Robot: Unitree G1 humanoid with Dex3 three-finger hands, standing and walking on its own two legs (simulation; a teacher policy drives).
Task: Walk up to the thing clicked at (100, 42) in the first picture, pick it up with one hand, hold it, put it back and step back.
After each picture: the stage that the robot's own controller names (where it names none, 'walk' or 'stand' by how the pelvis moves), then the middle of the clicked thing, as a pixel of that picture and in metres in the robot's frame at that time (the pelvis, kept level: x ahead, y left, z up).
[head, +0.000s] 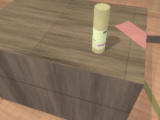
stand; (100, 30) +0.69 -0.06 +0.03
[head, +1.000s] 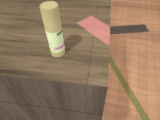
stand; (54, 32) +0.60 +0.17 +0.06
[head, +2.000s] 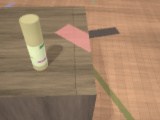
stand; (35, 45) +0.54 +0.22 +0.05
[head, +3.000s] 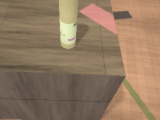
walk; (68, 22) +0.61 +0.09 +0.05
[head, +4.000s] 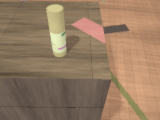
stand; (57, 33) +0.64 +0.14 +0.04
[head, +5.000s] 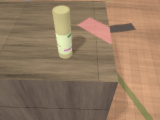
stand; (63, 34) +0.62 +0.12 +0.03
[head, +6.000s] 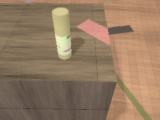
stand; (62, 35) +0.63 +0.12 +0.03
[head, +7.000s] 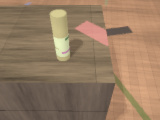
stand; (61, 37) +0.63 +0.13 +0.03
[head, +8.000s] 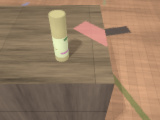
rise first; (59, 38) +0.62 +0.14 +0.03
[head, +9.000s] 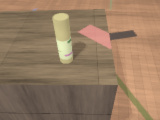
rise first; (63, 40) +0.62 +0.15 +0.03
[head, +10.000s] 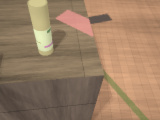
go down; (42, 29) +0.62 +0.15 +0.05
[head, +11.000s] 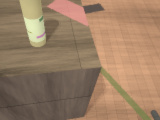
go down; (33, 18) +0.62 +0.15 +0.08
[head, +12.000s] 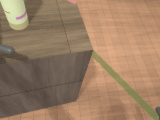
close in; out of the picture +0.63 +0.17 +0.11
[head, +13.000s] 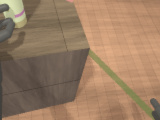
close; out of the picture +0.64 +0.16 +0.12
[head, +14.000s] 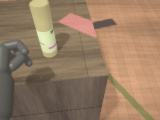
lift; (45, 31) +0.61 +0.15 +0.09
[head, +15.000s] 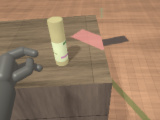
lift; (58, 43) +0.64 +0.15 +0.06
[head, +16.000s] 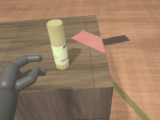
hold; (58, 46) +0.62 +0.14 +0.04
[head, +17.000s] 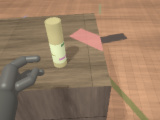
stand; (56, 44) +0.62 +0.15 +0.04
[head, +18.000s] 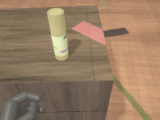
crouch; (59, 36) +0.63 +0.14 +0.05
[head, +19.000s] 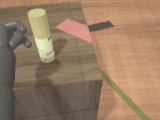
crouch; (43, 38) +0.61 +0.16 +0.05
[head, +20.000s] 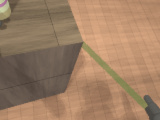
lower; out of the picture +0.63 +0.17 +0.12
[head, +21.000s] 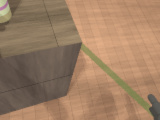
lower; out of the picture +0.63 +0.17 +0.13
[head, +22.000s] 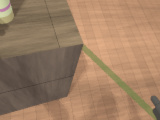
lower; out of the picture +0.63 +0.17 +0.13
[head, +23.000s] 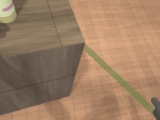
lower; out of the picture +0.64 +0.17 +0.13
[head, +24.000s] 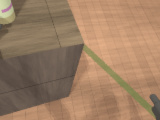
loosen; out of the picture +0.63 +0.17 +0.13
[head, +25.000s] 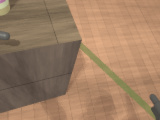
withdraw; out of the picture +0.66 +0.17 +0.13
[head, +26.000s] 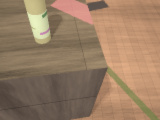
sink last; (37, 14) +0.62 +0.15 +0.08
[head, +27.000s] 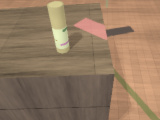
stand; (59, 29) +0.67 +0.16 +0.08
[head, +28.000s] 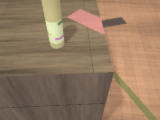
stand; (54, 22) +0.64 +0.16 +0.09
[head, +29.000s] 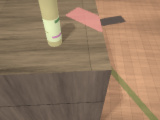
stand; (51, 20) +0.65 +0.16 +0.10
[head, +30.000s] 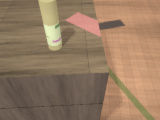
stand; (51, 25) +0.65 +0.17 +0.07
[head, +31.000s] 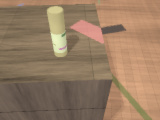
stand; (58, 34) +0.65 +0.15 +0.03
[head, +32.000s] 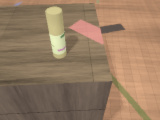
stand; (57, 35) +0.64 +0.15 +0.03
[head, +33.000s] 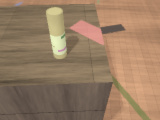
stand; (57, 35) +0.64 +0.14 +0.03
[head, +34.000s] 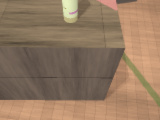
walk; out of the picture +0.74 +0.08 +0.06
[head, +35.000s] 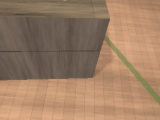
walk; out of the picture +0.96 +0.14 +0.04
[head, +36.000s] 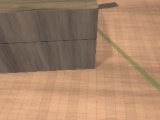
stand; out of the picture +1.27 +0.25 +0.05
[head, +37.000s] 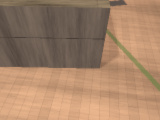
stand; out of the picture +1.24 +0.09 +0.04
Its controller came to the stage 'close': yes
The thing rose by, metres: 0.00
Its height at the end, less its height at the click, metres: +0.00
